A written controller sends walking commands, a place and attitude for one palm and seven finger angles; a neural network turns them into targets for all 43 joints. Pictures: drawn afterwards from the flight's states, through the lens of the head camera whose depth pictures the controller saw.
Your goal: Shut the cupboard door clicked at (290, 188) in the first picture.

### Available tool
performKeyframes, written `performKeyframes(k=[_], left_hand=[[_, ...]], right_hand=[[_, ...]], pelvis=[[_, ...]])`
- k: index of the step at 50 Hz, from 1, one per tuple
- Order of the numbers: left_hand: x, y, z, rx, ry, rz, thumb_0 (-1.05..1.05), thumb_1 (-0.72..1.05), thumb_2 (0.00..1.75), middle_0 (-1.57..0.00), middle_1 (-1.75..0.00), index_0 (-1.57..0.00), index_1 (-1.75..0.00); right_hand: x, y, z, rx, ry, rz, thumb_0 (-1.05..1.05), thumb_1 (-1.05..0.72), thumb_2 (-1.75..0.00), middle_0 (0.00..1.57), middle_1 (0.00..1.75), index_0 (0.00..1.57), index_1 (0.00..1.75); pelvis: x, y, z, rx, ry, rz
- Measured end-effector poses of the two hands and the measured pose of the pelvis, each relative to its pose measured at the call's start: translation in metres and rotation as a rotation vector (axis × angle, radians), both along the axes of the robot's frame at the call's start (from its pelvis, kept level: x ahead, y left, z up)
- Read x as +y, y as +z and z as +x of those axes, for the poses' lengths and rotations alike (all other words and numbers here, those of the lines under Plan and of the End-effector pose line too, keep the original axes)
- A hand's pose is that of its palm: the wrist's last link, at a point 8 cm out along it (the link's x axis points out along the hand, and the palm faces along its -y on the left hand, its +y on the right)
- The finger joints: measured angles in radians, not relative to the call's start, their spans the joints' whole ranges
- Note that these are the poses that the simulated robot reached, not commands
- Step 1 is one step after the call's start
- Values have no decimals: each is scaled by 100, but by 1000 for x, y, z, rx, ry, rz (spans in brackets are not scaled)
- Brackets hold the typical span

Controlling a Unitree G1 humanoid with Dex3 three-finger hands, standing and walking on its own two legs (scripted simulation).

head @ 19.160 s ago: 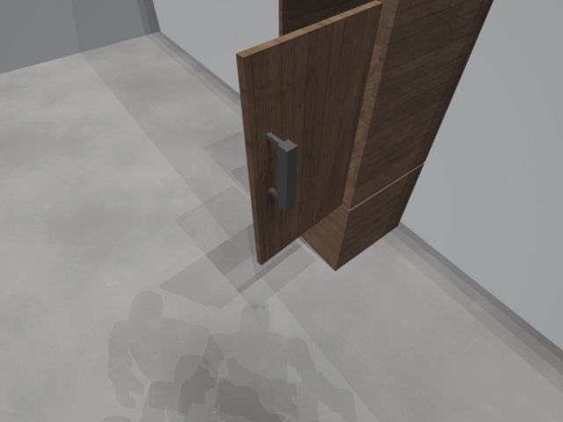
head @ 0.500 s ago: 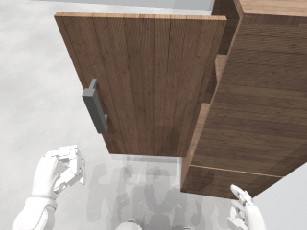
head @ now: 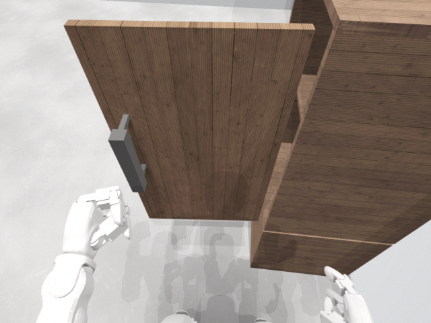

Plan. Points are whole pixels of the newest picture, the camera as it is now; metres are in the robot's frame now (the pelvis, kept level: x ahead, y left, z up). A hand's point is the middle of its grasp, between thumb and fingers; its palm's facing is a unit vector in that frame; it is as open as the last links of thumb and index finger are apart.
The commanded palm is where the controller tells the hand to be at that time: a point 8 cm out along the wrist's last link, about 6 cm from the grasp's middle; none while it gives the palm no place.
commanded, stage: bring the fist close to the handle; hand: left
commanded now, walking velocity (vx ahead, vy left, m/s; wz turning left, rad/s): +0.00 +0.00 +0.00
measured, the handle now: (132, 155) +0.42 +0.19 +0.07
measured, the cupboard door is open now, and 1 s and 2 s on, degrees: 95 95 75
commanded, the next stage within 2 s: push the door shut along its arc in 0.70 s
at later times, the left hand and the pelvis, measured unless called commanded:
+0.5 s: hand (140, 202) +0.31 +0.15 +0.07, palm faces +0.01 -1.00 -0.03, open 3.1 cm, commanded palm +0.29 +0.20 +0.07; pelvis +0.01 +0.00 +0.00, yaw -1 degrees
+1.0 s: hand (145, 196) +0.32 +0.14 +0.07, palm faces -0.03 -1.00 -0.06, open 3.1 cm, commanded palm +0.31 +0.20 +0.07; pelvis +0.00 +0.00 +0.00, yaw +0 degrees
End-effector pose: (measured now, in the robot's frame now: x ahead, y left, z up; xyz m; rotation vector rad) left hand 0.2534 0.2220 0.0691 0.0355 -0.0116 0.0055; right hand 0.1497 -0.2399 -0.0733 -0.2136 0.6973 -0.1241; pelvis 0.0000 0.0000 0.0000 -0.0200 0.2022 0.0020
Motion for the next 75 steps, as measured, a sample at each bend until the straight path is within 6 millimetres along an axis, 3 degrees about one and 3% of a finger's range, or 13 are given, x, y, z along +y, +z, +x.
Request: performKeyframes(k=[18, 42, 49, 75], left_hand=[[-18, -1, 39, 0, -1, -6, 1, 90, 90, -130, -150, -130, -150], [-21, -1, 35, -1, 1, -1, 1, 90, 90, -130, -150, -131, -150], [-25, 0, 48, -7, -33, 19, 1, 89, 90, -130, -150, -131, -150], [-16, 1, 124, 32, -140, 17, 1, 90, 90, -132, -150, -133, -150]], right_hand=[[7, -5, -3, 60, -7, 24, 1, -90, -90, 21, 30, 20, 30], [-5, -6, -3, 77, -20, 21, 1, -90, -90, 21, 30, 20, 30], [-5, -8, -5, 82, -20, 22, 1, -90, -90, 21, 30, 20, 30], [-19, -28, -69, 293, -83, -18, 1, -90, -90, 21, 30, 20, 30]], pelvis=[[4, 3, 4, 3, -10, 4], [-2, 4, 4, -2, -7, 8], [-5, 3, 1, -2, -6, 10], [-1, 0, -13, 33, 13, -1]])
